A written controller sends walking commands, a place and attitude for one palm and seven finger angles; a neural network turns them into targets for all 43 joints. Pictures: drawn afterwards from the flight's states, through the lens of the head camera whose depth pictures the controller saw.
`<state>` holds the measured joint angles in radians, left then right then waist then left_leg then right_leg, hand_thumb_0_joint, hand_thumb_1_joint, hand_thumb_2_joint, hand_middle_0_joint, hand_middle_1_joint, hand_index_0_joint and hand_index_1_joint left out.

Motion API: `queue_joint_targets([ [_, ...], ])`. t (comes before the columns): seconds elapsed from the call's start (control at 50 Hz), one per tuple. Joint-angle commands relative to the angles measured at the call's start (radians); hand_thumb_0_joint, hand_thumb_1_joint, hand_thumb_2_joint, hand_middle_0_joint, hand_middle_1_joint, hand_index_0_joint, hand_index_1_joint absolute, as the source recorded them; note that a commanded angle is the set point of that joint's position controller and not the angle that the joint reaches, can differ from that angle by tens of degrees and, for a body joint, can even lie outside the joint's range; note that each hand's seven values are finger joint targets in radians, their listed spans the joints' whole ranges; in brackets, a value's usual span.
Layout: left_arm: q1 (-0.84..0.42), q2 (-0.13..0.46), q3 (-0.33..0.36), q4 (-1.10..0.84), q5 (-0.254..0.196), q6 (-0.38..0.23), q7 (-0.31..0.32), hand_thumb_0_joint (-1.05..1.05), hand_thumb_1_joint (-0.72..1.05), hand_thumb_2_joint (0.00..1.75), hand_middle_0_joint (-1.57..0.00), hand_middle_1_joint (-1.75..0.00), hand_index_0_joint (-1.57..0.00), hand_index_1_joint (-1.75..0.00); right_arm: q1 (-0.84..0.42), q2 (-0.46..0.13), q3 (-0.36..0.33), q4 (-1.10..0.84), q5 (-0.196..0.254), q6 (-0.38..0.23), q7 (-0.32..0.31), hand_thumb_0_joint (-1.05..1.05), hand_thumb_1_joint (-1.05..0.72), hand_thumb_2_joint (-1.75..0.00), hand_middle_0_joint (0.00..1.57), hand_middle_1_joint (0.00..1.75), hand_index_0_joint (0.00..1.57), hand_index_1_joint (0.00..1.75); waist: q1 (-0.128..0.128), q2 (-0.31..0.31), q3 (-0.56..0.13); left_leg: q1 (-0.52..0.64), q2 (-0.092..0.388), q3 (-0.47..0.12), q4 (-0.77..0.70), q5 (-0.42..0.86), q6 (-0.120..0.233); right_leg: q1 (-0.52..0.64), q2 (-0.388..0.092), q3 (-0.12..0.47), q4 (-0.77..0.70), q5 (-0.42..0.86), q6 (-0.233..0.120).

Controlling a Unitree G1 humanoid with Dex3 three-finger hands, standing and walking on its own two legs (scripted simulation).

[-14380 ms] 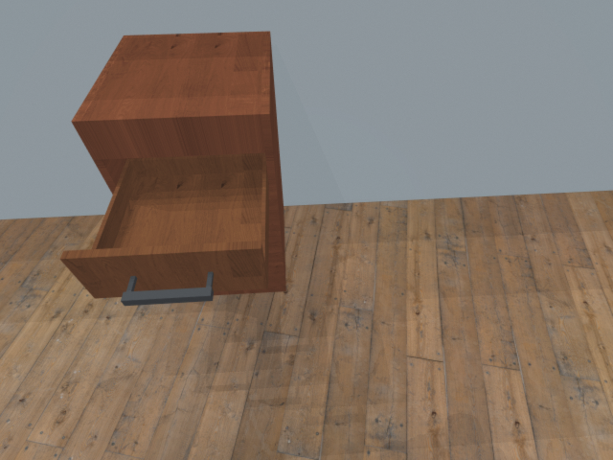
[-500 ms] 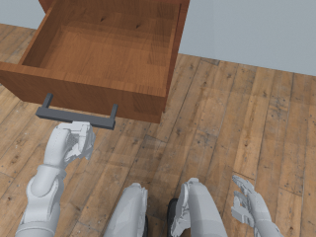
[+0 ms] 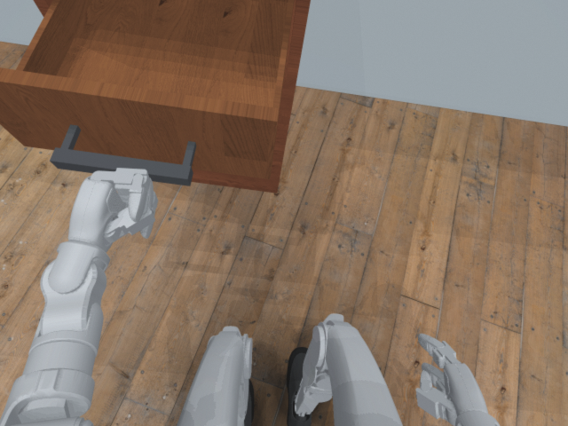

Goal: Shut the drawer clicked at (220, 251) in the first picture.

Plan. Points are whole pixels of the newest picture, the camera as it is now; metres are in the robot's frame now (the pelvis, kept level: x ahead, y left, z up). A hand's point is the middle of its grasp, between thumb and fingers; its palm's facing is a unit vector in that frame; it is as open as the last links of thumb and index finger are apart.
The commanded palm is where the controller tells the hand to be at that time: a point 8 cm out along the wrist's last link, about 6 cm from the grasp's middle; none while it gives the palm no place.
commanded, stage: push the drawer shut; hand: left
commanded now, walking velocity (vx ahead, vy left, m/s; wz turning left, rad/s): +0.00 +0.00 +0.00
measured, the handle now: (128, 154) +0.46 +0.23 +0.00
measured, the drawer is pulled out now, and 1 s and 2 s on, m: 0.22 0.10 0.00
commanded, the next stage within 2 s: none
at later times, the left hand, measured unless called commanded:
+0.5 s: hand (158, 176) +0.44 +0.19 +0.00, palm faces -0.11 -0.99 -0.06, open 3.2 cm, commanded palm +0.44 +0.23 +0.01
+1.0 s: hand (167, 135) +0.50 +0.19 +0.00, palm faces -0.11 -0.99 -0.05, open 3.2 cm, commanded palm +0.50 +0.21 +0.01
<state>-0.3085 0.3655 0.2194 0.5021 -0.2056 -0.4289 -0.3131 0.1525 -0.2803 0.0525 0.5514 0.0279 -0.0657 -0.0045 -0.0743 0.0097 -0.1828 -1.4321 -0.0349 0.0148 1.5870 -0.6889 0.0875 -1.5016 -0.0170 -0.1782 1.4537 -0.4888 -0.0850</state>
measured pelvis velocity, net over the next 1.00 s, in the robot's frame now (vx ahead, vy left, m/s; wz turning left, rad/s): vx -0.01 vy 0.01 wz -0.02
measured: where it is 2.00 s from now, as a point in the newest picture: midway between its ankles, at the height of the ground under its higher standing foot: (269, 421)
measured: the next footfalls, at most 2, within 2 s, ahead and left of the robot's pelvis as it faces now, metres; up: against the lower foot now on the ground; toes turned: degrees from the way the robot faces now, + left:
none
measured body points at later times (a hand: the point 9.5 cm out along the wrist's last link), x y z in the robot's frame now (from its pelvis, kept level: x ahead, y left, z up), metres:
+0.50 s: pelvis +0.00 +0.01 +0.00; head +0.17 +0.04 +0.41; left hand +0.44 +0.24 +0.00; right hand +0.12 -0.25 -0.11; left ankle +0.02 +0.07 -0.55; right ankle +0.09 -0.09 -0.55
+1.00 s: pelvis -0.01 +0.01 -0.01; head +0.19 +0.05 +0.39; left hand +0.50 +0.24 +0.00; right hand +0.07 -0.26 -0.12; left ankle +0.02 +0.07 -0.55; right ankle +0.09 -0.09 -0.55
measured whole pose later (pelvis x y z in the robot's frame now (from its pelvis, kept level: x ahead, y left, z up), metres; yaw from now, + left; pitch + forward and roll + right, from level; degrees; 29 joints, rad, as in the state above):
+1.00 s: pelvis -0.01 +0.01 -0.01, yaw -1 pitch +34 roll -6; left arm -0.83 0.49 0.33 1.02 -0.09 -0.50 -0.29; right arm 0.23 -0.28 0.08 0.59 -0.01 0.02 0.02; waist -0.18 0.03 -0.16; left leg -1.52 -0.03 0.01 1.61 -0.68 0.10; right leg -1.58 -0.02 -0.18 1.45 -0.46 -0.07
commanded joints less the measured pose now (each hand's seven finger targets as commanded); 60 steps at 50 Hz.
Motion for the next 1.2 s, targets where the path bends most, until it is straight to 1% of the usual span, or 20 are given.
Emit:
queue_joint_targets([
  [0.0, -0.300, 0.185, 0.081, -0.136, -0.028, -0.061, 0.007, 0.00, 0.90, 0.90, -1.40, -1.60, -1.40, -1.60, 0.071, -0.170, -0.064, -0.094, 0.001, -0.031, -0.013, 0.00, -0.90, -0.90, 0.20, 0.30, 0.20, 0.30, -0.031, 0.092, -0.493, 0.174, 0.021, -0.110, -0.238, 0.319, -0.060, 0.458, 0.021, 0.191, -0.160, 0.097, 0.041],
  [0.02, -0.309, 0.210, 0.106, -0.120, -0.024, -0.064, 0.009, 0.00, 0.90, 0.90, -1.40, -1.60, -1.40, -1.60, 0.079, -0.178, -0.066, -0.091, 0.000, -0.029, -0.014, 0.00, -0.90, -0.90, 0.20, 0.30, 0.20, 0.30, -0.030, 0.088, -0.494, 0.180, 0.024, -0.110, -0.239, 0.311, -0.060, 0.449, 0.021, 0.189, -0.161, 0.091, 0.044],
  [0.12, -0.389, 0.205, 0.092, -0.101, -0.020, -0.078, 0.009, 0.00, 0.90, 0.90, -1.40, -1.60, -1.40, -1.60, 0.097, -0.181, -0.066, -0.081, -0.005, -0.027, -0.009, 0.00, -0.90, -0.90, 0.20, 0.30, 0.20, 0.30, -0.039, 0.127, -0.539, 0.216, 0.024, -0.116, -0.246, 0.350, -0.067, 0.442, 0.019, 0.180, -0.152, 0.124, 0.044],
  [0.18, -0.421, 0.224, 0.111, -0.063, -0.016, -0.085, 0.017, 0.00, 0.90, 0.90, -1.40, -1.60, -1.40, -1.60, 0.109, -0.185, -0.068, -0.071, -0.007, -0.022, -0.008, 0.00, -0.90, -0.90, 0.20, 0.30, 0.20, 0.30, -0.048, 0.091, -0.532, 0.199, 0.026, -0.118, -0.242, 0.336, -0.063, 0.444, 0.019, 0.182, -0.157, 0.115, 0.047],
  [0.22, -0.426, 0.224, 0.107, -0.054, -0.005, -0.091, 0.019, 0.00, 0.90, 0.90, -1.40, -1.60, -1.40, -1.60, 0.121, -0.187, -0.068, -0.072, -0.009, -0.018, -0.005, 0.00, -0.90, -0.90, 0.20, 0.30, 0.20, 0.30, -0.041, 0.122, -0.561, 0.244, 0.028, -0.127, -0.253, 0.373, -0.072, 0.428, 0.021, 0.169, -0.143, 0.136, 0.044],
  [0.24, -0.450, 0.198, 0.085, -0.049, -0.009, -0.092, 0.020, 0.00, 0.90, 0.90, -1.40, -1.60, -1.40, -1.60, 0.118, -0.184, -0.069, -0.068, -0.009, -0.016, -0.002, 0.00, -0.90, -0.90, 0.20, 0.30, 0.20, 0.30, -0.054, 0.120, -0.551, 0.240, 0.026, -0.128, -0.251, 0.372, -0.072, 0.421, 0.018, 0.170, -0.148, 0.136, 0.046],
  [0.34, -0.513, 0.211, 0.086, -0.003, 0.014, -0.101, 0.035, 0.00, 0.90, 0.90, -1.40, -1.60, -1.40, -1.60, 0.135, -0.191, -0.070, -0.056, -0.013, -0.002, 0.002, 0.00, -0.90, -0.90, 0.20, 0.30, 0.20, 0.30, -0.063, 0.139, -0.533, 0.277, 0.032, -0.153, -0.266, 0.367, -0.088, 0.366, 0.020, 0.154, -0.141, 0.114, 0.046],
  [0.36, -0.548, 0.192, 0.067, 0.010, 0.016, -0.102, 0.037, 0.00, 0.90, 0.90, -1.40, -1.60, -1.40, -1.60, 0.137, -0.190, -0.069, -0.052, -0.013, 0.000, 0.002, 0.00, -0.90, -0.90, 0.20, 0.30, 0.20, 0.30, -0.078, 0.132, -0.517, 0.275, 0.032, -0.152, -0.264, 0.355, -0.085, 0.355, 0.020, 0.155, -0.145, 0.110, 0.048],
  [0.56, -0.705, 0.272, 0.119, 0.115, 0.039, -0.127, 0.040, 0.00, 0.90, 0.90, -1.40, -1.60, -1.40, -1.60, 0.169, -0.195, -0.061, -0.033, -0.026, 0.019, -0.002, 0.00, -0.90, -0.90, 0.20, 0.30, 0.20, 0.30, -0.089, 0.135, -0.565, 0.265, 0.028, -0.156, -0.246, 0.378, -0.084, 0.372, 0.022, 0.157, -0.134, 0.129, 0.047],
  [0.6, -0.737, 0.236, 0.087, 0.124, 0.038, -0.126, 0.035, 0.00, 0.90, 0.90, -1.40, -1.60, -1.40, -1.60, 0.173, -0.191, -0.062, -0.035, -0.026, 0.022, 0.002, 0.00, -0.90, -0.90, 0.20, 0.30, 0.20, 0.30, -0.101, 0.178, -0.574, 0.303, 0.030, -0.170, -0.250, 0.405, -0.091, 0.333, 0.022, 0.149, -0.129, 0.136, 0.046],
  [0.64, -0.759, 0.269, 0.111, 0.144, 0.043, -0.126, 0.037, 0.00, 0.90, 0.90, -1.40, -1.60, -1.40, -1.60, 0.181, -0.195, -0.061, -0.027, -0.029, 0.030, 0.004, 0.00, -0.90, -0.90, 0.20, 0.30, 0.20, 0.30, -0.097, 0.184, -0.576, 0.302, 0.030, -0.167, -0.249, 0.406, -0.095, 0.342, 0.023, 0.148, -0.130, 0.137, 0.045],
  [0.68, -0.775, 0.277, 0.118, 0.193, 0.048, -0.120, 0.040, 0.00, 0.90, 0.90, -1.40, -1.60, -1.40, -1.60, 0.183, -0.196, -0.057, -0.027, -0.030, 0.037, 0.004, 0.00, -0.90, -0.90, 0.20, 0.30, 0.20, 0.30, -0.109, 0.140, -0.557, 0.252, 0.029, -0.160, -0.242, 0.373, -0.081, 0.360, 0.025, 0.154, -0.136, 0.127, 0.048],
  [0.74, -0.853, 0.287, 0.118, 0.215, 0.057, -0.127, 0.043, 0.00, 0.90, 0.90, -1.40, -1.60, -1.40, -1.60, 0.194, -0.196, -0.053, -0.019, -0.034, 0.043, 0.005, 0.00, -0.90, -0.90, 0.20, 0.30, 0.20, 0.30, -0.120, 0.181, -0.559, 0.262, 0.029, -0.164, -0.238, 0.371, -0.082, 0.334, 0.024, 0.152, -0.130, 0.121, 0.047],
  [0.78, -0.867, 0.319, 0.143, 0.248, 0.061, -0.128, 0.044, 0.00, 0.90, 0.90, -1.40, -1.60, -1.40, -1.60, 0.201, -0.199, -0.050, -0.018, -0.036, 0.051, 0.005, 0.00, -0.90, -0.90, 0.20, 0.30, 0.20, 0.30, -0.124, 0.152, -0.561, 0.241, 0.029, -0.159, -0.229, 0.373, -0.076, 0.353, 0.027, 0.156, -0.131, 0.128, 0.048],
  [0.92, -0.948, 0.353, 0.156, 0.287, 0.083, -0.136, 0.038, 0.00, 0.90, 0.90, -1.40, -1.60, -1.40, -1.60, 0.220, -0.201, -0.045, -0.017, -0.045, 0.076, 0.013, 0.00, -0.90, -0.90, 0.20, 0.30, 0.20, 0.30, -0.132, 0.227, -0.607, 0.285, 0.035, -0.174, -0.218, 0.436, -0.088, 0.320, 0.029, 0.148, -0.111, 0.158, 0.046],
  [0.94, -0.959, 0.337, 0.142, 0.299, 0.086, -0.134, 0.037, 0.00, 0.90, 0.90, -1.40, -1.60, -1.40, -1.60, 0.223, -0.200, -0.046, -0.016, -0.045, 0.082, 0.015, 0.00, -0.90, -0.90, 0.20, 0.30, 0.20, 0.30, -0.141, 0.216, -0.605, 0.292, 0.038, -0.183, -0.215, 0.440, -0.087, 0.311, 0.029, 0.145, -0.111, 0.158, 0.048],
  [1.0, -0.981, 0.373, 0.172, 0.342, 0.093, -0.128, 0.042, 0.00, 0.90, 0.90, -1.40, -1.60, -1.40, -1.60, 0.234, -0.200, -0.039, -0.021, -0.047, 0.094, 0.015, 0.00, -0.90, -0.90, 0.20, 0.30, 0.20, 0.30, -0.157, 0.174, -0.580, 0.235, 0.037, -0.174, -0.205, 0.414, -0.070, 0.332, 0.032, 0.150, -0.113, 0.158, 0.051],
  [1.1, -1.060, 0.394, 0.170, 0.359, 0.116, -0.121, 0.046, 0.00, 0.90, 0.90, -1.40, -1.60, -1.40, -1.60, 0.249, -0.202, -0.035, -0.018, -0.052, 0.112, 0.020, 0.00, -0.90, -0.90, 0.20, 0.30, 0.20, 0.30, -0.171, 0.231, -0.597, 0.262, 0.041, -0.190, -0.199, 0.429, -0.076, 0.293, 0.033, 0.146, -0.102, 0.157, 0.050],
  [1.12, -1.076, 0.424, 0.191, 0.340, 0.120, -0.124, 0.048, 0.00, 0.90, 0.90, -1.40, -1.60, -1.40, -1.60, 0.258, -0.207, -0.035, -0.016, -0.055, 0.116, 0.021, 0.00, -0.90, -0.90, 0.20, 0.30, 0.20, 0.30, -0.166, 0.251, -0.620, 0.283, 0.044, -0.192, -0.197, 0.452, -0.082, 0.296, 0.033, 0.144, -0.098, 0.168, 0.049],
  [1.18, -1.084, 0.409, 0.178, 0.368, 0.125, -0.114, 0.049, 0.00, 0.90, 0.90, -1.40, -1.60, -1.40, -1.60, 0.265, -0.206, -0.034, -0.013, -0.057, 0.130, 0.027, 0.00, -0.90, -0.90, 0.20, 0.30, 0.20, 0.30, -0.180, 0.243, -0.619, 0.290, 0.047, -0.196, -0.189, 0.470, -0.082, 0.287, 0.034, 0.143, -0.101, 0.180, 0.052],
])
